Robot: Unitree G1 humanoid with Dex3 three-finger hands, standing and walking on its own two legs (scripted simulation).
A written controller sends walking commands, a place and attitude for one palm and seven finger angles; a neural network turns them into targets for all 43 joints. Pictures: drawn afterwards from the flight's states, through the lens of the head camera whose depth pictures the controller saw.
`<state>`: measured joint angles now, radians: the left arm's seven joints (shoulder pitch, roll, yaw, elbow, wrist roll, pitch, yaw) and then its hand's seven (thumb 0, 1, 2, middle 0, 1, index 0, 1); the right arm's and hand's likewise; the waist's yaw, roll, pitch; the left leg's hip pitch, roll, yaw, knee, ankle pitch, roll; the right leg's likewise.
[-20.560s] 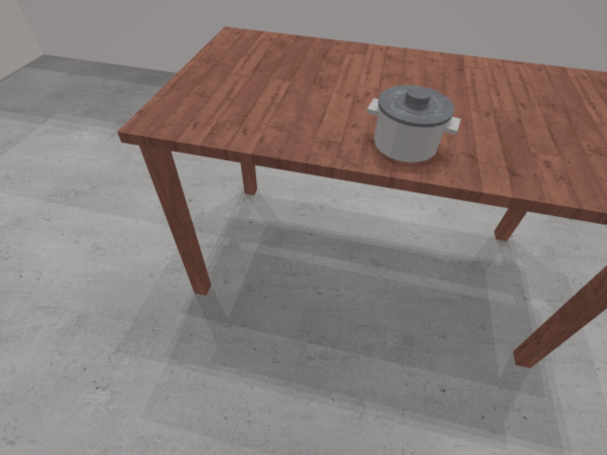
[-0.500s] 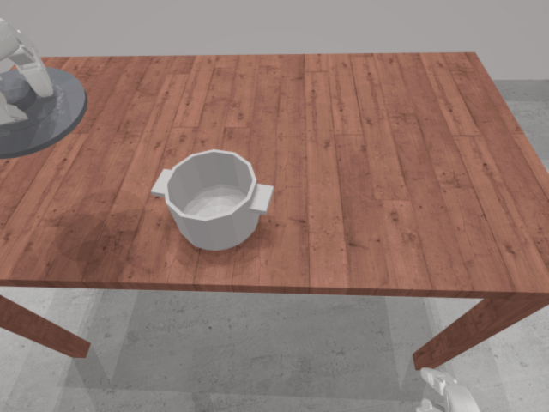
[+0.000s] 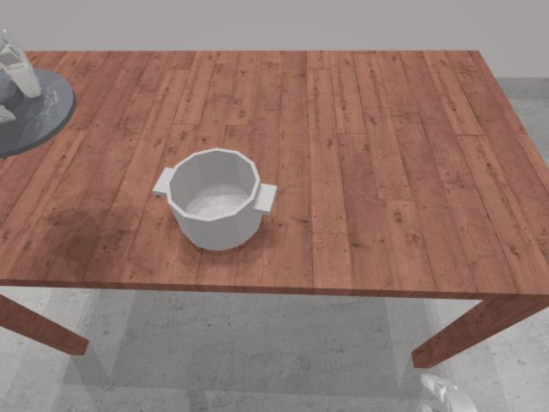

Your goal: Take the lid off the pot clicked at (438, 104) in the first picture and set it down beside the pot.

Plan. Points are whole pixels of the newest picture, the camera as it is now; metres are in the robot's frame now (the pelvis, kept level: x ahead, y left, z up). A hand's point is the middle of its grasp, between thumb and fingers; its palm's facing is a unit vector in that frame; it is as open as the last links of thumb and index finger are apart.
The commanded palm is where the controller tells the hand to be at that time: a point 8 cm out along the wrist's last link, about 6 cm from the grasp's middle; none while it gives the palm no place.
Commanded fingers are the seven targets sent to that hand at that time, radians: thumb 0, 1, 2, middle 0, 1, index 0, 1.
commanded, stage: lower the lid onto the table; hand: left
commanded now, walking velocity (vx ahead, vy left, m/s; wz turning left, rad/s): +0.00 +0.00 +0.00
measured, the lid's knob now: out of the picture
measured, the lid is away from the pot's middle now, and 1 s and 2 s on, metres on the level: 0.24 0.24 0.22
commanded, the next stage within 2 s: none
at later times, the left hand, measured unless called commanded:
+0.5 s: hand (11, 123) +0.41 +0.34 +0.20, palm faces -0.27 -0.11 -0.96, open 7.2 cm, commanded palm +0.41 +0.34 +0.27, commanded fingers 0.00 0.52 1.12 -0.82 -0.96 -0.94 -1.04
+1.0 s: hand (25, 149) +0.40 +0.34 +0.17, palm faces -0.34 -0.13 -0.93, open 7.2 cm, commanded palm +0.41 +0.34 +0.24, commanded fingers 0.00 0.52 1.12 -0.82 -0.96 -0.94 -1.04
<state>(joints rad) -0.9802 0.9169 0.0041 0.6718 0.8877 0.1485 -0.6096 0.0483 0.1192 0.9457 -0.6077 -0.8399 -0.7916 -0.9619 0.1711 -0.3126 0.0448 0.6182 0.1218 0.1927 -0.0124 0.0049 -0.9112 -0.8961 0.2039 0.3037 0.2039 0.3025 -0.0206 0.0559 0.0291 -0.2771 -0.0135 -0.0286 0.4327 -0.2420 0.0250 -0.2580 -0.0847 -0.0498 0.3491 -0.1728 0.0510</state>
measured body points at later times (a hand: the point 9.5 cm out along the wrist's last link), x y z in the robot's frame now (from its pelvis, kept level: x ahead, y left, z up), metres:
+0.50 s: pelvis +0.00 +0.00 +0.00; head +0.05 -0.01 +0.45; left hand +0.42 +0.34 +0.26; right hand +0.12 -0.26 -0.12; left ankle -0.02 +0.11 -0.74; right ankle -0.01 -0.17 -0.74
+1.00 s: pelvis +0.00 +0.00 +0.00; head +0.05 -0.01 +0.44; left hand +0.42 +0.34 +0.22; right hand +0.12 -0.26 -0.12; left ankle -0.02 +0.11 -0.74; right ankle -0.01 -0.17 -0.74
